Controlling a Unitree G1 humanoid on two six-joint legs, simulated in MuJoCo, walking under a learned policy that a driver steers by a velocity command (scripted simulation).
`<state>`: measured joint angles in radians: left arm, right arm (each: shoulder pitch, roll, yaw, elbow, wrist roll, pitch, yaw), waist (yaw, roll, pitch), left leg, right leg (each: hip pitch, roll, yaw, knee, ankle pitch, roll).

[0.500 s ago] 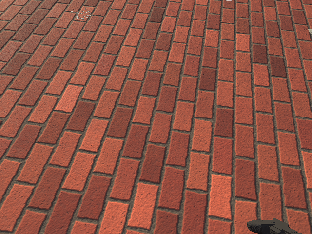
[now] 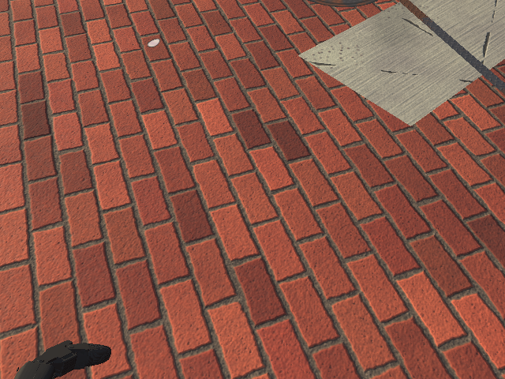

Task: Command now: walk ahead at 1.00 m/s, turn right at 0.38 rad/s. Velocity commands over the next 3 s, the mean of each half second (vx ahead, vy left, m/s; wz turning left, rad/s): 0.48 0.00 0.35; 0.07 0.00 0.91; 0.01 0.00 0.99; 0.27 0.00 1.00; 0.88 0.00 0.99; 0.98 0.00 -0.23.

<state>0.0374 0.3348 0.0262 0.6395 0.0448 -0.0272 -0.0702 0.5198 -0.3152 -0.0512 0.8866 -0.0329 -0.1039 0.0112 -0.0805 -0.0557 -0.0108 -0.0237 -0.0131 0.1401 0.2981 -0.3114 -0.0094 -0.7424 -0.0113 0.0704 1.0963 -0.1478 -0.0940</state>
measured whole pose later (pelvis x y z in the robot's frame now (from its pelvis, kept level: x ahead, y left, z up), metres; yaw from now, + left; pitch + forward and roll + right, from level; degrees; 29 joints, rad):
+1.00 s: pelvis +0.40 +0.02 +0.00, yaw +40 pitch +1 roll -2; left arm 0.12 0.28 0.04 0.70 0.02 0.04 0.03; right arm 0.23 -0.32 -0.11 0.68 -0.02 0.07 0.02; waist -0.06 0.02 0.07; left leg -0.37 -0.21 -0.25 0.44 -0.05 0.08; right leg -0.45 0.05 0.14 0.78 -0.37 0.02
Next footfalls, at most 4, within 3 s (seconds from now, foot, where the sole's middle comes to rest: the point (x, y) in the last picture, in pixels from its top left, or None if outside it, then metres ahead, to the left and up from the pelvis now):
0.16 right None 0.35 -0.09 -0.77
0.60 left None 0.48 0.13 -0.77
1.08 right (252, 359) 0.55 -0.02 -0.77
1.54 left None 0.33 0.07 -0.77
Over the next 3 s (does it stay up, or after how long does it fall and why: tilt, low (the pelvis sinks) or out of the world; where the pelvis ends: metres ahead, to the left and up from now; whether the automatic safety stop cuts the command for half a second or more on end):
stays up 0.00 0.74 -0.03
